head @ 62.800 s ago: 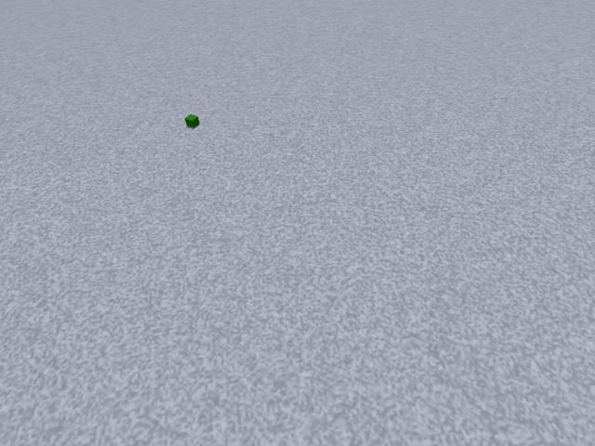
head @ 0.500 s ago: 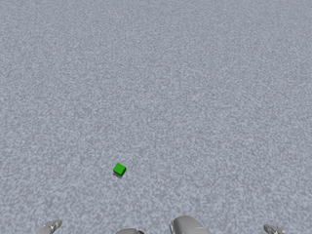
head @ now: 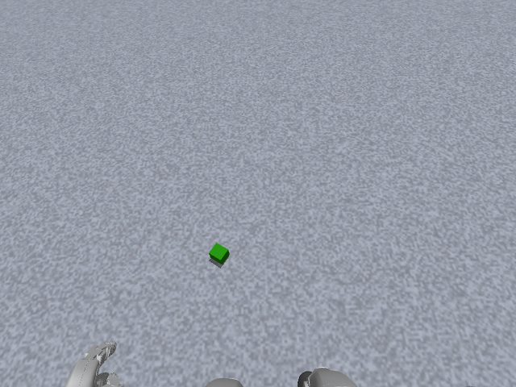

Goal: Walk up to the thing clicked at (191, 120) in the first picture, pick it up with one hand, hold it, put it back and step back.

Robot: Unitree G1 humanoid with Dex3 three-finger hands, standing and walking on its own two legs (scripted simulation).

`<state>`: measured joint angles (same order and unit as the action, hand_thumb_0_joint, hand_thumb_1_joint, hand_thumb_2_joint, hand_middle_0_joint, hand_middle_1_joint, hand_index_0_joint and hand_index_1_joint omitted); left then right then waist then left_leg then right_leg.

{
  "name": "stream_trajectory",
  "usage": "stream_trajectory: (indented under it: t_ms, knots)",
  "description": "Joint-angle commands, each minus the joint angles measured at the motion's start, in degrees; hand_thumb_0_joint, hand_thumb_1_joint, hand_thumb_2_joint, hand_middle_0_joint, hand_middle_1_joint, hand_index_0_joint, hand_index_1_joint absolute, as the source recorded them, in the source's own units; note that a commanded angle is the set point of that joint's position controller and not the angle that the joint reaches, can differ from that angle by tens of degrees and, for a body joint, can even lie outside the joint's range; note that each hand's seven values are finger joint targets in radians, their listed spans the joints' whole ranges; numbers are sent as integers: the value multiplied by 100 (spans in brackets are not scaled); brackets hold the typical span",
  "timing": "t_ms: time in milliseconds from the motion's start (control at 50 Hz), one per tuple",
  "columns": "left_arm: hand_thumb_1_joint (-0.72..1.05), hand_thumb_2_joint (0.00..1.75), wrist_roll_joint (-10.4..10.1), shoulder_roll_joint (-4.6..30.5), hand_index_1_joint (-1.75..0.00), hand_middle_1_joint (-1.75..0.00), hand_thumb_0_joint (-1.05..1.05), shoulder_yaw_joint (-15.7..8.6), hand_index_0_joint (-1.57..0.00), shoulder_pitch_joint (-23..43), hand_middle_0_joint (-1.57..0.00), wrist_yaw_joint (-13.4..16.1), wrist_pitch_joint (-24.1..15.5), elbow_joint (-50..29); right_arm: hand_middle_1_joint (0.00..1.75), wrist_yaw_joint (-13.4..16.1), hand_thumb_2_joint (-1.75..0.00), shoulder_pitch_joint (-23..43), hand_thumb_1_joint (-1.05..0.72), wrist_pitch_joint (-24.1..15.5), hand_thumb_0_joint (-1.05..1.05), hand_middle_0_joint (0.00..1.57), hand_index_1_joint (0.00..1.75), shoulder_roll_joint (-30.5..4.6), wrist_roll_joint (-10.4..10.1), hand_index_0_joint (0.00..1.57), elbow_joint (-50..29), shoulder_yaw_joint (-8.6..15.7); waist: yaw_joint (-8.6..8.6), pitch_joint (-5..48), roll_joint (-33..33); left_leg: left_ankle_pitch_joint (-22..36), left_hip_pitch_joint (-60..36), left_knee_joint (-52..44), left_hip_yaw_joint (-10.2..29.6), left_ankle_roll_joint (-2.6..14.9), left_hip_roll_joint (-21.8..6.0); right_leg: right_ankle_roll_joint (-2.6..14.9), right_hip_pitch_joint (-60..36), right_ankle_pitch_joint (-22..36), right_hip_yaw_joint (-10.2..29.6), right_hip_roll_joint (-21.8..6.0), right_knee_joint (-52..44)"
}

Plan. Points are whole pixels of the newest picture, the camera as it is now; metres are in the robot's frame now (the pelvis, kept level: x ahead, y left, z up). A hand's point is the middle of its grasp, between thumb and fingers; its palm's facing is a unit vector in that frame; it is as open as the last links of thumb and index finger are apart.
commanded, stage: step back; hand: left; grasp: from above
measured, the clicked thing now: (219, 253) +0.64 +0.20 -0.74
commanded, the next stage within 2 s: none
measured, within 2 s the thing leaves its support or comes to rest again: neither
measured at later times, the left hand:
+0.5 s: hand out of the picture -0.09 +0.26 -0.16, palm faces -0.07 -0.91 -0.40, open 7.4 cm
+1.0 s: hand out of the picture -0.21 +0.24 -0.15, palm faces +0.01 -0.94 -0.34, open 7.4 cm
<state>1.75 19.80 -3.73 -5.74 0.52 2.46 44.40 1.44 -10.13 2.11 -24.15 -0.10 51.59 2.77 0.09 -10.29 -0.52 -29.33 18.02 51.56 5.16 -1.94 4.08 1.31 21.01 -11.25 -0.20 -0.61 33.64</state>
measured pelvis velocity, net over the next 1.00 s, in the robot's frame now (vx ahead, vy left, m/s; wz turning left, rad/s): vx -0.34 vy -0.02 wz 0.02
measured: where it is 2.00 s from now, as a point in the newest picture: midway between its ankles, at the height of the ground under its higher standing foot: outside the picture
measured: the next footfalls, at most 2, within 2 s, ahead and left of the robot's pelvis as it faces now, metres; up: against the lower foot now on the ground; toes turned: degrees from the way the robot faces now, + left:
left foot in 0.06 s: -0.01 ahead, +0.12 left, +0.00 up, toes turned -2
right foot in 0.46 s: -0.17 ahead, -0.14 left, +0.00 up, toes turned -1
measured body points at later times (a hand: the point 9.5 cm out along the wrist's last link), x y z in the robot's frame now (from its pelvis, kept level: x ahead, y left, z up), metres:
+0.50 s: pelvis -0.18 -0.01 -0.01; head -0.11 -0.02 +0.43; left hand -0.08 +0.30 -0.13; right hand -0.04 -0.33 -0.12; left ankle -0.05 +0.12 -0.73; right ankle -0.21 -0.14 -0.73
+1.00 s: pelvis -0.34 -0.02 +0.00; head -0.29 +0.00 +0.45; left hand -0.22 +0.29 -0.12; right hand -0.26 -0.33 -0.11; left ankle -0.32 +0.10 -0.73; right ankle -0.36 -0.16 -0.63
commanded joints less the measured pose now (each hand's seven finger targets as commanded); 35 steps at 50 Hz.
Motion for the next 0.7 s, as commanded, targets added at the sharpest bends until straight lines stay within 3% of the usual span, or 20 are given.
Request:
stream_trajectory:
  t_ms: [0,20,40,60,80,100,160,180,300,380,420,440,460,480,500,520,560,580,640,680]
  knots:
    - [90,90,-31,1503,-30,-30,0,-391,-20,-90,-20,91,3,-456,30,20,-90,-528,-90,-181,0,20,30,-786,112,20,-265,270,-9,1614,1093,931,-237,-2230,-426,208,-190,843,-1675,1903,1146,-1076,-122]
    - [90,90,-63,1525,-30,-30,0,-387,-20,-59,-20,66,44,-478,30,4,-90,-670,-90,-185,0,20,30,-794,134,20,-207,298,73,1566,902,1781,-638,-2849,-499,262,-162,636,-1327,1447,1052,-925,-9]
    - [90,90,-71,1386,-30,-30,0,-336,-20,-49,-20,44,70,-526,30,3,-90,-655,-90,-196,0,20,30,-993,200,20,-238,377,90,1506,421,1890,-942,-2938,252,452,-646,371,-625,633,954,-668,230]
    - [90,90,-94,1176,-30,-30,0,-287,-20,-16,-20,39,56,-592,30,-18,-90,-543,-90,-194,0,20,30,-1526,290,20,-306,490,109,1372,-905,2448,-1186,-3227,1870,952,-1856,51,537,-957,463,119,1196]
    - [90,90,-75,1352,-30,-30,0,-398,-20,350,-20,110,42,-626,30,-50,-90,-162,-90,-170,0,20,30,-1936,278,20,-447,545,294,1039,-1381,2546,-78,-3534,2511,1747,-2627,-94,475,-2424,554,567,2378]
    - [90,90,-18,1442,-30,-30,0,-446,-20,440,-20,140,40,-578,30,8,-90,184,-90,-229,0,20,30,-1961,264,20,-566,558,296,799,-1366,2664,560,-3644,2984,2098,-2966,-107,201,-2510,1171,459,3402]
    - [90,90,-154,1288,-30,-30,0,-423,-20,-336,-20,92,62,-187,30,39,-90,769,-90,-260,0,20,30,-1211,313,20,-693,329,-283,805,-576,3566,-62,-3069,882,1349,-1718,-3,660,-1710,1258,792,4090]
    - [90,90,-147,1310,-30,-30,0,-450,-20,-453,-20,69,72,-141,30,46,-90,644,-90,-271,0,20,30,-1100,257,20,-671,318,-293,808,-552,3538,-344,-2970,747,1214,-1570,-29,765,-1525,1228,817,4086]
    - [90,90,-64,1167,-30,-30,0,-390,-20,-352,-20,70,-22,-255,30,68,-90,-118,-90,-226,0,20,30,-1111,162,20,-629,389,215,1282,-744,4329,-1867,-2424,772,1625,-1800,-411,816,-1916,851,526,2509]
    - [90,90,-67,1145,-30,-30,0,-370,-20,-745,-20,40,-60,-38,30,39,-90,204,-90,-128,0,20,30,-1285,197,20,-756,440,97,1548,-1223,3795,-1453,-2283,762,1462,-1855,-263,-177,-1625,376,153,548]
    - [90,90,-31,1152,-30,-30,0,-384,-20,-1341,-20,16,-95,284,30,15,-90,477,-90,-52,0,20,30,-1354,150,20,-860,448,-184,1694,-1093,3217,-779,-2027,543,1241,-1718,-116,-1082,-553,87,188,-726]
    - [90,90,1,1229,-30,-30,0,-418,-20,-1495,-20,14,-109,382,30,-5,-90,530,-90,-13,0,20,30,-1280,105,20,-867,415,-263,1664,-935,2669,-346,-1937,463,979,-1534,19,-1387,-223,155,192,-937]
    - [90,90,79,1507,-30,-30,0,-490,-20,-1376,-20,-5,-130,311,30,-22,-90,479,-90,0,0,20,30,-1077,79,20,-904,373,-189,1505,-183,1787,441,-1434,271,664,-1094,221,-1490,-404,1180,-329,-998]
    - [90,90,91,1954,-30,-30,0,-609,-20,-1132,-20,-23,-126,148,30,5,-90,437,-90,-2,0,20,30,-757,70,20,-986,286,-160,1163,1221,93,1511,-523,-103,295,-93,635,-1309,-763,2584,-1332,-1485]
    - [90,90,134,2517,-30,-30,0,-694,-20,-548,-20,-10,-109,-135,30,107,-90,634,-90,12,0,20,30,-902,93,20,-995,371,-419,871,1948,-685,1029,896,128,129,59,1574,181,-615,3383,-2335,-1829]
    - [90,90,73,2338,-30,-30,0,-657,-20,-162,-20,20,-131,-254,30,112,-90,534,-90,12,0,20,30,-1130,83,20,-879,456,-219,510,1720,-471,624,1506,476,146,-150,1577,1059,-831,3382,-2371,-2005]
    - [90,90,62,1686,-30,-30,0,-463,-20,249,-20,44,-163,-384,30,25,-90,199,-90,-5,0,20,30,-1085,18,20,-602,389,82,468,780,281,558,1750,465,176,250,1028,586,356,1626,-1270,-1370]
    - [90,90,69,1564,-30,-30,0,-484,-20,394,-20,68,-150,-352,30,34,-90,-21,-90,-16,0,20,30,-915,5,20,-536,339,207,594,853,383,761,1830,384,162,392,852,245,815,1156,-1067,-1128]
    - [90,90,118,1478,-30,-30,0,-487,-20,-47,-20,72,-108,-400,30,75,-90,-124,-90,-91,0,20,30,-864,38,20,-546,265,-116,871,920,262,881,1316,145,40,328,872,-546,880,1041,-949,-842]
    - [90,90,126,1425,-30,-30,0,-473,-20,-204,-20,124,-67,-388,30,91,-90,-34,-90,-136,0,20,30,-802,59,20,-610,239,-232,979,1180,-79,1109,385,-9,6,99,1012,-1410,1508,1090,-1147,-689]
